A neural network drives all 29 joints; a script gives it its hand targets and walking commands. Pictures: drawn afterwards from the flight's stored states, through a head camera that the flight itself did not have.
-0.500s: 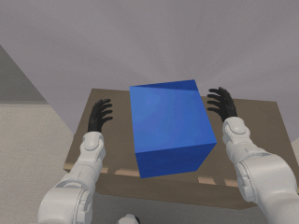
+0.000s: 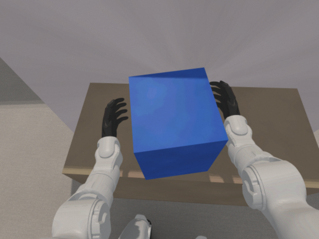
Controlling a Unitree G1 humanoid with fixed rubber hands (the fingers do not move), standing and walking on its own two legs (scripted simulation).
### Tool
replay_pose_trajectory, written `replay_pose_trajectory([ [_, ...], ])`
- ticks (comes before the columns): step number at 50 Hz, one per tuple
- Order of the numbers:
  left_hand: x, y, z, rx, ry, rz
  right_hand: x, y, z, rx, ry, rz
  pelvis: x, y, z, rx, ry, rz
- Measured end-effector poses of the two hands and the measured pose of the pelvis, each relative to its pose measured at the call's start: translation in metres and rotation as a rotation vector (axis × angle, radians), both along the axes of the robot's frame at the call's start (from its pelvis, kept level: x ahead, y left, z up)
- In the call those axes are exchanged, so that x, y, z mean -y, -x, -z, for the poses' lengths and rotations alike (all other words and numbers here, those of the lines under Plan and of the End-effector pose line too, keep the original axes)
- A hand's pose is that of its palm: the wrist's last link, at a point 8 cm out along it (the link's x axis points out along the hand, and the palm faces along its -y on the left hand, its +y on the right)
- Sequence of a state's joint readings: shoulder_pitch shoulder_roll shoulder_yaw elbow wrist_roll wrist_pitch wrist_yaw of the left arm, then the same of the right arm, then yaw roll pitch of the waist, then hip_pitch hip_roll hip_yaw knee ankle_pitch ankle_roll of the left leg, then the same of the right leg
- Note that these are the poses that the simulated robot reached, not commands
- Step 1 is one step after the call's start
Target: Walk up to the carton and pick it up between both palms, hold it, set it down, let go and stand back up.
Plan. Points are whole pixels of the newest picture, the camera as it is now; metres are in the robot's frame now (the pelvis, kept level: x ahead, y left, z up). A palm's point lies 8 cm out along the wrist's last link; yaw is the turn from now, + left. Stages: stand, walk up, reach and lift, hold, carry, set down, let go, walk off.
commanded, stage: reach and lift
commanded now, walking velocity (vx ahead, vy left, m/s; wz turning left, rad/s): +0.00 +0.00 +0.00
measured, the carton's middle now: (172, 129) +0.41 +0.05 -0.05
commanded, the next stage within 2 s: none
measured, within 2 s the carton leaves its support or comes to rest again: neither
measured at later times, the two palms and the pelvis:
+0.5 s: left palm (111, 131) +0.35 +0.20 +0.01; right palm (224, 112) +0.44 -0.08 +0.03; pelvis -0.01 +0.00 +0.00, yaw +0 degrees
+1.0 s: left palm (113, 132) +0.34 +0.20 +0.01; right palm (225, 116) +0.43 -0.08 +0.03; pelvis +0.01 +0.00 +0.02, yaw +1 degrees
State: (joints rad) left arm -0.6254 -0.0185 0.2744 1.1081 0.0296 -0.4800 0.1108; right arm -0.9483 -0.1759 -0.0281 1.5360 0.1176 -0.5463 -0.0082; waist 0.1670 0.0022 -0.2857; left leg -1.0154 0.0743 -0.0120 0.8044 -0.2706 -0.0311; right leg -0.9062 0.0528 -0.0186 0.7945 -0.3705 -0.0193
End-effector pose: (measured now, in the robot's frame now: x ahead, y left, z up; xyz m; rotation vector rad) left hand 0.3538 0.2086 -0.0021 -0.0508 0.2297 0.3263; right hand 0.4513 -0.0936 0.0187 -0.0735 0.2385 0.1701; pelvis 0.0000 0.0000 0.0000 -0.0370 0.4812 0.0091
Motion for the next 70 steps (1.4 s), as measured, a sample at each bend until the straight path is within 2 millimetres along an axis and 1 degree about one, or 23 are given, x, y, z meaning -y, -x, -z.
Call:
replay_pose_trajectory([
  [3, 0.010, -0.001, -0.004, 0.010, 0.001, -0.002, -0.007, 0.004, -0.004, 0.004, -0.005, -0.006, 0.000, 0.000, -0.001, 0.011, 0.002, -0.002],
  [5, 0.011, 0.000, -0.006, 0.007, 0.007, -0.028, -0.009, 0.006, -0.006, 0.001, -0.006, 0.006, 0.001, 0.000, -0.002, 0.022, 0.003, -0.001],
  [14, 0.008, 0.006, -0.009, -0.012, 0.001, -0.074, -0.017, 0.010, -0.014, -0.008, 0.003, 0.019, 0.001, 0.004, -0.003, 0.060, 0.003, -0.003],
  [24, 0.008, 0.006, -0.010, -0.001, -0.007, -0.068, -0.017, 0.013, -0.012, -0.021, 0.012, 0.023, 0.000, 0.006, -0.001, 0.059, 0.010, -0.010],
  [30, 0.008, 0.003, -0.010, 0.009, -0.003, -0.068, -0.016, 0.012, -0.010, -0.025, 0.023, 0.020, 0.000, 0.006, 0.002, 0.052, 0.010, -0.012],
  [37, 0.007, 0.004, -0.010, 0.022, 0.001, -0.068, -0.018, 0.012, -0.011, -0.013, 0.030, 0.013, 0.000, 0.005, 0.002, 0.060, 0.008, -0.015],
  [42, 0.006, 0.007, -0.011, 0.022, -0.018, -0.063, -0.018, 0.017, -0.014, 0.000, 0.020, 0.027, 0.000, -0.001, -0.007, 0.075, -0.004, -0.022],
  [49, 0.012, 0.009, -0.012, 0.011, -0.055, -0.044, -0.012, 0.022, -0.008, 0.010, 0.017, 0.028, 0.004, -0.011, -0.019, 0.084, -0.009, -0.015],
  [53, 0.014, 0.009, -0.012, 0.012, -0.053, -0.049, -0.010, 0.021, -0.005, 0.015, 0.014, 0.026, 0.006, -0.015, -0.022, 0.087, -0.015, -0.014],
  [60, 0.013, 0.006, -0.009, 0.011, -0.047, -0.061, -0.012, 0.018, -0.002, 0.030, 0.005, 0.016, 0.011, -0.023, -0.024, 0.081, -0.023, -0.016],
  [70, 0.013, 0.006, -0.009, 0.015, -0.052, -0.062, -0.012, 0.019, 0.000, 0.038, -0.014, 0.022, 0.015, -0.030, -0.028, 0.087, -0.026, -0.024],
])
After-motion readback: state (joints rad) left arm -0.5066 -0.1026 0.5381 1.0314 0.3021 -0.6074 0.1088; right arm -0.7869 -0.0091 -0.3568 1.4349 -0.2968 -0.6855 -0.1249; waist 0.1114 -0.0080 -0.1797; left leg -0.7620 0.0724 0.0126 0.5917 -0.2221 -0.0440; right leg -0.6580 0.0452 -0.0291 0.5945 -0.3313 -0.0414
